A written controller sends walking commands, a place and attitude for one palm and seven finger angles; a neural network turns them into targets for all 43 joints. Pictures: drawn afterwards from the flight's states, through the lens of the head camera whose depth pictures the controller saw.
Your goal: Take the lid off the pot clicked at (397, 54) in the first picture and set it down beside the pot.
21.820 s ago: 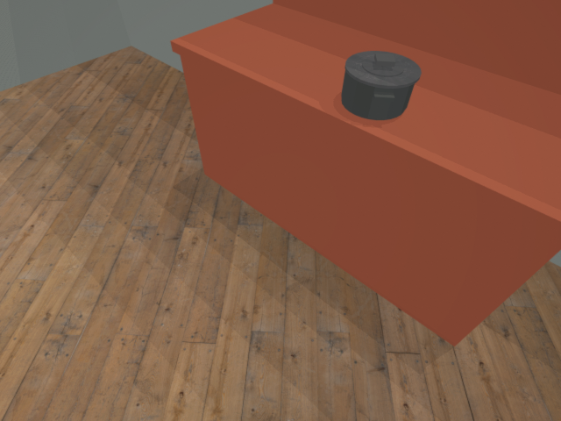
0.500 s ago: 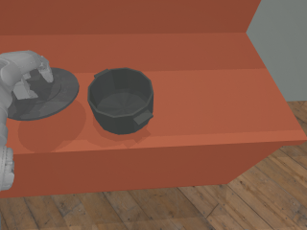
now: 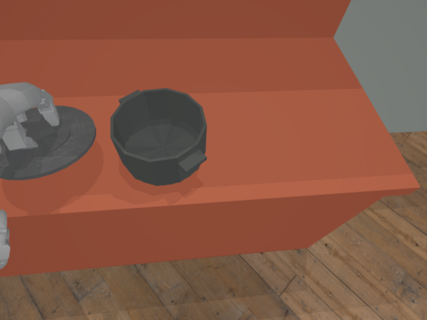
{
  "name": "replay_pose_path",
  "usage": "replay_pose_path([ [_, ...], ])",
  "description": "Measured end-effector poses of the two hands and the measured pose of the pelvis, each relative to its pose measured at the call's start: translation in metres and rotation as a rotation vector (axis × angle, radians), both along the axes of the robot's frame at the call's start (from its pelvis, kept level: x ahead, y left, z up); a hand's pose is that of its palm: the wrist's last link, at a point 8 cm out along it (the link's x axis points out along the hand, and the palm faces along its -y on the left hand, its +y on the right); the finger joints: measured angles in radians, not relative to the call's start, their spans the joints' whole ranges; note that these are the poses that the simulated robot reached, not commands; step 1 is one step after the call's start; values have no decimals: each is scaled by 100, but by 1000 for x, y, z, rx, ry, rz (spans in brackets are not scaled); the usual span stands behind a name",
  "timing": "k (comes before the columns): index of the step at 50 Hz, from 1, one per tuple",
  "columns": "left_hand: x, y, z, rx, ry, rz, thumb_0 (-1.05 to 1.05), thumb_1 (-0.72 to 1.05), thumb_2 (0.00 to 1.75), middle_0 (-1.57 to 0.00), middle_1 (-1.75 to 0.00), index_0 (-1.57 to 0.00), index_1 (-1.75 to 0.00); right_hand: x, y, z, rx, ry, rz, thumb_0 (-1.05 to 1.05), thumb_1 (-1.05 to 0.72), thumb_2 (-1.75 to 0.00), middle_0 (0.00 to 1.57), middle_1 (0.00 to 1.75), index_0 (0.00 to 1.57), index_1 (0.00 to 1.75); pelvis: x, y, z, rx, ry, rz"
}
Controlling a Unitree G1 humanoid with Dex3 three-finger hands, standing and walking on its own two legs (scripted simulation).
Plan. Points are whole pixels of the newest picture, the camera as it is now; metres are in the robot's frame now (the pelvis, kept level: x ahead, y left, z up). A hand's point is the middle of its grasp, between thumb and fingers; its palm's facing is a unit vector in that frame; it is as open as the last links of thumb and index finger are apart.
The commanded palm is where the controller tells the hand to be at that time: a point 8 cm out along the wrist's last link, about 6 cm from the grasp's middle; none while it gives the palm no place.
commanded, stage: lower the lid onto the table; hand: left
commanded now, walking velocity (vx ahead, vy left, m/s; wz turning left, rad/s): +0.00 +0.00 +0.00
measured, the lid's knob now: (34, 128) +0.46 +0.34 +0.05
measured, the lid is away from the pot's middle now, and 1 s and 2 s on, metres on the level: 0.24 0.23 0.24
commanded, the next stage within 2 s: open the fingers wide in 1.24 s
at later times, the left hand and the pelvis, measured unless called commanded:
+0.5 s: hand (32, 138) +0.44 +0.34 +0.05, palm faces -0.49 -0.10 -0.87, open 8.5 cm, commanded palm +0.48 +0.33 +0.12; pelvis +0.00 +0.01 -0.01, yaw -1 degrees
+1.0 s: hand (44, 143) +0.45 +0.33 +0.02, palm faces -0.47 -0.11 -0.87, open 8.3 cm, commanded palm +0.49 +0.32 +0.08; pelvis -0.01 +0.02 -0.02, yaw -1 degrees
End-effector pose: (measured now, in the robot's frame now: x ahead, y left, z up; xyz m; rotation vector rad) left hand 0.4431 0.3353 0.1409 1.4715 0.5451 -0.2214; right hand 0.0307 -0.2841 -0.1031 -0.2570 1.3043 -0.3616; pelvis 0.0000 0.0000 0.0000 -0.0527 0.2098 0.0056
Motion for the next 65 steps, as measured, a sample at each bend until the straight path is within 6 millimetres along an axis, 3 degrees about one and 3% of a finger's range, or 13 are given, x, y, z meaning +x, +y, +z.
replay_pose_path([
  [13,4,3,-19,-13,15,-11,4,7,94,-62,-86,-65,-85,-2,9,-4,-4,6,-3,1,-91,-90,20,30,20,30,-1,6,-4,-8,26,-5],
  [36,14,1,-47,-16,22,-48,4,8,94,-62,-86,-65,-85,-38,22,-6,-19,96,-42,1,-91,-90,21,30,20,30,-3,20,-11,-23,67,-9],
  [65,13,1,-72,-2,25,-16,2,8,91,-62,-89,-71,-91,-62,25,-16,-16,139,-61,1,-91,-90,21,30,20,30,-16,21,-25,-36,108,-11],
])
